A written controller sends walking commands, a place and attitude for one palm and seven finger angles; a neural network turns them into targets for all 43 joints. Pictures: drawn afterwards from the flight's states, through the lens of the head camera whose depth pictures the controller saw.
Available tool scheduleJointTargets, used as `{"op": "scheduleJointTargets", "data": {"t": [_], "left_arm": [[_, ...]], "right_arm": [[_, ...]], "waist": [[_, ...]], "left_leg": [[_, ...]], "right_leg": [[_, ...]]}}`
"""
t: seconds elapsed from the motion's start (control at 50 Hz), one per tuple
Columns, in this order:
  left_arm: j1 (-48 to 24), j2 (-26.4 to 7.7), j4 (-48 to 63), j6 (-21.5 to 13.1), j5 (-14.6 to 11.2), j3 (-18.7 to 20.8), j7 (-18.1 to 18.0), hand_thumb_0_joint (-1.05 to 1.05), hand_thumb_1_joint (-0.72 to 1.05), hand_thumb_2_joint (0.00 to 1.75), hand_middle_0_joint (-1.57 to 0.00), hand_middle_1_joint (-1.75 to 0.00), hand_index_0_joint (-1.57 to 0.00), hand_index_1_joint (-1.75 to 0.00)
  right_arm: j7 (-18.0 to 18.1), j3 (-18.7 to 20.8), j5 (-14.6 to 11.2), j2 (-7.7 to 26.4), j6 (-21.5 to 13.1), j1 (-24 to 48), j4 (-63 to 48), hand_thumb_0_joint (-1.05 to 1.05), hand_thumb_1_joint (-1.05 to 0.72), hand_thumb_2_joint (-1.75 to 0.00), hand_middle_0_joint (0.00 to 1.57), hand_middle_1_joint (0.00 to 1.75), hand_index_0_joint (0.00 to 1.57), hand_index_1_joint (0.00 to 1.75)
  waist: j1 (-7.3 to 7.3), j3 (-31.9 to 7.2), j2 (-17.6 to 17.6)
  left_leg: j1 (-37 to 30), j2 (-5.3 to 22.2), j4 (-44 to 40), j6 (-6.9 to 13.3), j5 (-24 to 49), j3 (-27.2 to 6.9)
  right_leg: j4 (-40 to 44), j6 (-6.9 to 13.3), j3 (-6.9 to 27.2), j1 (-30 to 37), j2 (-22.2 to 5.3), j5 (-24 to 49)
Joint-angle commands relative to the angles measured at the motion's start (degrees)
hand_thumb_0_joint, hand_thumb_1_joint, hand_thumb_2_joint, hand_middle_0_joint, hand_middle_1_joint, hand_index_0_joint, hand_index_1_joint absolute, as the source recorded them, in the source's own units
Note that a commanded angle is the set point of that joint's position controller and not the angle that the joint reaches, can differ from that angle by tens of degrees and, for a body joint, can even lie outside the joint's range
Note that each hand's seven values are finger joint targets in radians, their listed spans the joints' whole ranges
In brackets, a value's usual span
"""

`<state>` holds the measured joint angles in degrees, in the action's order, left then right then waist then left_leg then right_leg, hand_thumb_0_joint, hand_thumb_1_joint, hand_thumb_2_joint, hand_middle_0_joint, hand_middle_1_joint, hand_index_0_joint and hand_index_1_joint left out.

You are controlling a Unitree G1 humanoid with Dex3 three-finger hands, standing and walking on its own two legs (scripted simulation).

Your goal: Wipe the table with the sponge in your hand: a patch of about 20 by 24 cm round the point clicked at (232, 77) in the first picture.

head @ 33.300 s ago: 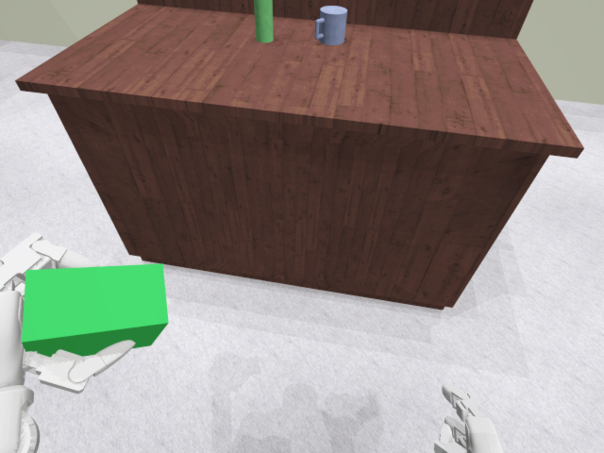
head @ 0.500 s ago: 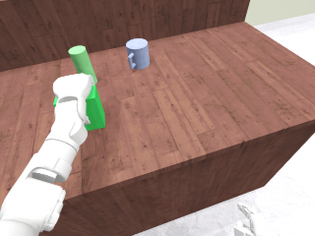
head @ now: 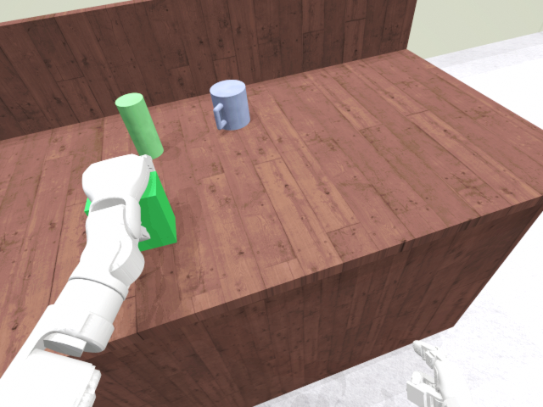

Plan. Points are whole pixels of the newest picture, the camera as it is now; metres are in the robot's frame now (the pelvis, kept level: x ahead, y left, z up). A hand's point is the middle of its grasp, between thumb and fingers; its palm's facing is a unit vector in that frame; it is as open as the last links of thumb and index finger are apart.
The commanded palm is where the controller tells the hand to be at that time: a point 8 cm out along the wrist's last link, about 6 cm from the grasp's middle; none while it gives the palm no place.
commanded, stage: wipe back along the middle lane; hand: left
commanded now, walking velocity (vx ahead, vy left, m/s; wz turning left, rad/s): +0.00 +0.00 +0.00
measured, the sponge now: (139, 222) +0.37 +0.26 +0.08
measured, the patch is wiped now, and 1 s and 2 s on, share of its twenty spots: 0.65 0.75 0.85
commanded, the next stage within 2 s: slide across to the third lane in 1.04 s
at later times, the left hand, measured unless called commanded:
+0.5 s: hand (131, 225) +0.33 +0.24 +0.12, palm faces +0.10 -0.05 -0.99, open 10.2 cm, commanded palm +0.28 +0.22 +0.15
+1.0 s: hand (136, 251) +0.29 +0.21 +0.12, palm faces +0.14 -0.08 -0.99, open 10.2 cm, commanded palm +0.24 +0.20 +0.15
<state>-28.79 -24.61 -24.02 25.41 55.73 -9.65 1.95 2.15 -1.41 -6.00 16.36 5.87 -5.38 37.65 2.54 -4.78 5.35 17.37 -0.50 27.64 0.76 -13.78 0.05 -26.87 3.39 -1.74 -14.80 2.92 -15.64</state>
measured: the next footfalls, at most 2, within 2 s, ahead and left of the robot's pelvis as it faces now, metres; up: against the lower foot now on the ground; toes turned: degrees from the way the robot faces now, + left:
none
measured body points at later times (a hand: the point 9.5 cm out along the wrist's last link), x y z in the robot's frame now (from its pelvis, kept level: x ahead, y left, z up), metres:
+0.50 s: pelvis +0.00 +0.01 +0.00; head -0.01 -0.03 +0.45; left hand +0.32 +0.24 +0.18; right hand +0.23 -0.20 -0.09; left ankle +0.00 +0.11 -0.74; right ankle -0.02 -0.08 -0.74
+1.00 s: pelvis -0.01 +0.00 +0.00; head -0.03 -0.05 +0.44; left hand +0.27 +0.21 +0.18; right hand +0.25 -0.19 -0.08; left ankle +0.00 +0.11 -0.74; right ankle -0.02 -0.08 -0.74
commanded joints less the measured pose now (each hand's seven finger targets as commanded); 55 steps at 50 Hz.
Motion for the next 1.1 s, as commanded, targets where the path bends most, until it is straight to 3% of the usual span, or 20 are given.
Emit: {"op": "scheduleJointTargets", "data": {"t": [0.0, 0.16, 0.18, 0.24, 0.28, 0.32, 0.38, 0.44, 0.48, 0.5, 0.64, 0.68, 0.76, 0.78, 0.8, 0.88, 0.9, 0.98, 1.0, 1.08], "left_arm": [[-11.2, -8.0, 6.2, -0.2, 0.5, 2.3, 0.3, 0.00, 0.10, 1.30, -1.20, -1.60, -1.20, -1.60], [-4.9, -5.6, 10.2, 2.4, -0.4, 1.0, 0.1, 0.00, 0.10, 1.30, -1.20, -1.60, -1.20, -1.60], [-4.7, -7.3, 11.5, 2.6, -0.8, 2.7, 0.1, 0.00, 0.10, 1.30, -1.20, -1.60, -1.20, -1.60], [-0.5, -4.3, 14.5, 3.7, -0.8, 0.3, 0.4, 0.00, 0.10, 1.30, -1.20, -1.60, -1.20, -1.60], [0.1, -5.8, 16.8, 4.3, -0.8, 1.5, 0.5, 0.00, 0.10, 1.30, -1.20, -1.60, -1.20, -1.60], [3.0, -1.7, 18.8, 5.0, -1.0, -1.7, 0.6, 0.00, 0.10, 1.30, -1.20, -1.60, -1.20, -1.60], [3.9, -2.7, 22.6, 5.8, -1.2, -0.7, 0.5, 0.00, 0.10, 1.30, -1.20, -1.60, -1.20, -1.60], [6.8, 0.7, 23.9, 6.8, -0.9, -4.0, 0.6, 0.00, 0.10, 1.30, -1.20, -1.60, -1.20, -1.60], [8.1, -2.0, 26.3, 7.3, -1.2, -1.3, 0.3, 0.00, 0.10, 1.30, -1.20, -1.60, -1.20, -1.60], [9.1, 0.3, 26.8, 7.8, -1.2, -3.4, 0.3, 0.00, 0.10, 1.30, -1.20, -1.60, -1.20, -1.60], [8.4, 1.7, 27.8, 10.1, -0.2, -5.6, 0.4, 0.00, 0.10, 1.30, -1.20, -1.60, -1.20, -1.60], [9.9, -0.3, 29.7, 10.0, -0.2, -3.7, 0.4, 0.00, 0.10, 1.30, -1.20, -1.60, -1.20, -1.60], [12.0, 2.1, 31.1, 9.9, -0.2, -6.0, 0.7, 0.00, 0.10, 1.30, -1.20, -1.60, -1.20, -1.60], [12.2, -0.3, 31.6, 10.0, -0.3, -3.5, 0.6, 0.00, 0.10, 1.30, -1.20, -1.60, -1.20, -1.60], [11.9, 2.5, 32.4, 10.1, -0.2, -6.3, 0.8, 0.00, 0.10, 1.30, -1.20, -1.60, -1.20, -1.60], [13.6, 1.0, 33.0, 9.8, -0.4, -4.8, 0.5, 0.00, 0.10, 1.30, -1.20, -1.60, -1.20, -1.60], [14.0, 3.9, 34.2, 9.8, -0.7, -7.4, 0.7, 0.00, 0.10, 1.30, -1.20, -1.60, -1.20, -1.60], [18.7, -0.5, 36.1, 9.2, -1.2, -2.7, 0.1, 0.00, 0.10, 1.30, -1.20, -1.60, -1.20, -1.60], [18.8, 3.6, 36.8, 9.3, -1.4, -6.5, 0.3, 0.00, 0.10, 1.30, -1.20, -1.60, -1.20, -1.60], [22.4, -0.1, 38.8, 8.8, -2.1, -2.6, -0.2, 0.00, 0.10, 1.30, -1.20, -1.60, -1.20, -1.60]], "right_arm": [[0.3, 1.9, 0.3, 5.9, -2.3, 8.4, -9.2, 0.00, -0.90, -0.90, 0.20, 0.30, 0.20, 0.30], [-0.2, 1.5, 0.2, 5.6, -1.6, 10.7, -10.0, 0.00, -0.90, -0.90, 0.20, 0.30, 0.20, 0.30], [-0.2, 1.5, 0.2, 5.6, -1.6, 11.3, -10.4, 0.00, -0.90, -0.90, 0.20, 0.30, 0.20, 0.30], [-0.7, 1.3, 0.2, 5.3, -1.5, 11.8, -10.9, 0.00, -0.90, -0.90, 0.20, 0.30, 0.20, 0.30], [-0.8, 1.2, 0.2, 5.4, -1.4, 13.2, -11.2, 0.00, -0.90, -0.90, 0.20, 0.30, 0.20, 0.30], [-1.3, 1.2, 0.1, 4.9, -1.6, 12.9, -11.6, 0.00, -0.90, -0.90, 0.20, 0.30, 0.20, 0.30], [-1.6, 1.1, 0.2, 5.0, -1.6, 14.7, -12.1, 0.00, -0.90, -0.90, 0.20, 0.30, 0.20, 0.30], [-2.2, 1.1, 0.1, 4.5, -1.6, 15.0, -12.0, 0.00, -0.90, -0.90, 0.20, 0.30, 0.20, 0.30], [-2.3, 1.0, 0.3, 4.6, -1.7, 16.1, -12.5, 0.00, -0.90, -0.90, 0.20, 0.30, 0.20, 0.30], [-2.4, 0.8, 0.2, 4.3, -1.8, 16.0, -12.5, 0.00, -0.90, -0.90, 0.20, 0.30, 0.20, 0.30], [-2.6, 0.2, 0.1, 3.7, -1.4, 17.8, -11.7, 0.00, -0.90, -0.90, 0.20, 0.30, 0.20, 0.30], [-2.7, 0.3, 0.2, 3.7, -1.6, 18.8, -12.1, 0.00, -0.90, -0.90, 0.20, 0.30, 0.20, 0.30], [-3.0, 0.0, 0.2, 3.3, -1.6, 18.7, -12.4, 0.00, -0.90, -0.90, 0.20, 0.30, 0.20, 0.30], [-2.9, 0.1, 0.3, 3.5, -1.6, 19.4, -12.3, 0.00, -0.90, -0.90, 0.20, 0.30, 0.20, 0.30], [-2.9, -0.2, 0.3, 3.1, -1.6, 19.2, -12.8, 0.00, -0.90, -0.90, 0.20, 0.30, 0.20, 0.30], [-3.0, 0.0, 0.4, 3.3, -1.6, 19.8, -12.6, 0.00, -0.90, -0.90, 0.20, 0.30, 0.20, 0.30], [-3.1, 0.0, 0.2, 2.9, -1.8, 19.5, -13.1, 0.00, -0.90, -0.90, 0.20, 0.30, 0.20, 0.30], [-3.2, 0.2, 0.5, 3.4, -2.0, 20.1, -13.0, 0.00, -0.90, -0.90, 0.20, 0.30, 0.20, 0.30], [-3.3, 0.0, 0.4, 2.8, -2.1, 20.0, -13.4, 0.00, -0.90, -0.90, 0.20, 0.30, 0.20, 0.30], [-3.3, 0.3, 0.5, 3.2, -2.3, 20.4, -13.3, 0.00, -0.90, -0.90, 0.20, 0.30, 0.20, 0.30]], "waist": [[0.35, -11.6, -7.4], [0.97, -11.0, -8.2], [1.22, -10.9, -8.5], [1.64, -11.4, -7.9], [1.90, -10.4, -7.3], [1.82, -11.0, -8.1], [2.28, -10.4, -7.0], [2.25, -10.0, -7.7], [2.91, -10.2, -8.4], [2.82, -10.7, -8.6], [2.32, -6.8, -8.1], [3.08, -7.6, -8.0], [2.86, -8.1, -8.3], [3.15, -7.4, -8.8], [2.93, -8.3, -7.7], [3.23, -6.4, -7.7], [3.06, -7.2, -7.8], [3.73, -6.9, -9.1], [3.35, -7.0, -8.6], [4.02, -5.6, -9.4]], "left_leg": [[-6.2, -1.8, -0.7, 2.2, 12.3, 0.2], [-6.2, -1.6, -0.6, 1.8, 13.1, 0.5], [-6.0, -1.4, -0.7, 1.8, 12.9, 0.1], [-6.6, -1.5, -0.4, 1.7, 14.5, 0.1], [-6.7, -1.2, -0.7, 1.6, 13.8, -0.3], [-7.3, -1.3, -0.2, 1.7, 15.1, -0.2], [-7.7, -0.8, -0.5, 1.5, 15.2, -0.7], [-8.1, -0.7, -0.3, 1.4, 15.7, -0.7], [-7.8, -0.6, -0.2, 1.4, 15.0, -1.0], [-7.8, -1.0, 0.0, 1.5, 15.6, -0.5], [-7.5, -0.4, -0.6, 1.1, 12.8, -0.8], [-7.8, -0.6, -0.4, 1.3, 12.1, -1.1], [-7.4, -0.7, 0.0, 1.2, 13.0, -0.7], [-7.2, -0.6, -0.1, 1.3, 11.7, -0.9], [-7.4, -0.8, 0.2, 1.3, 12.1, -0.5], [-6.9, -0.7, -0.2, 1.3, 10.2, -1.0], [-7.1, -0.9, 0.1, 1.5, 10.2, -0.4], [-6.7, -0.9, 0.4, 1.4, 10.7, -0.7], [-6.7, -1.0, 0.4, 1.5, 10.8, 0.0], [-6.5, -0.9, 0.4, 1.6, 9.9, -0.3]], "right_leg": [[3.2, -0.5, 2.2, 3.9, -1.7, 18.4], [2.8, -0.7, 2.1, 4.4, -1.7, 19.5], [2.8, -0.5, 2.5, 4.4, -1.7, 19.1], [2.1, -0.5, 1.7, 5.0, -1.5, 20.6], [2.1, -0.2, 2.1, 4.0, -1.4, 18.6], [1.5, -0.4, 1.4, 4.2, -1.3, 19.9], [1.1, 0.1, 1.7, 3.6, -1.1, 19.3], [0.7, -0.1, 0.9, 3.1, -1.0, 18.8], [0.5, 0.2, 1.7, 3.7, -0.8, 18.6], [0.2, -0.1, 1.1, 4.7, -1.0, 19.7], [0.3, 0.0, 0.9, 1.7, -0.6, 14.9], [0.3, 0.3, 2.2, 2.2, -0.4, 14.4], [-0.1, -0.1, 1.7, 3.1, -0.7, 16.1], [0.3, 0.2, 2.9, 2.7, -0.4, 14.9], [-0.2, 0.1, 1.9, 3.1, -0.7, 14.8], [0.5, 0.3, 3.2, 2.0, -0.3, 12.6], [0.5, 0.0, 2.2, 2.5, -0.7, 12.3], [0.7, 0.1, 4.5, 3.6, -0.4, 14.4], [0.7, -0.3, 3.2, 3.7, -0.8, 14.2], [1.5, -0.1, 5.3, 3.5, -0.6, 13.7]]}}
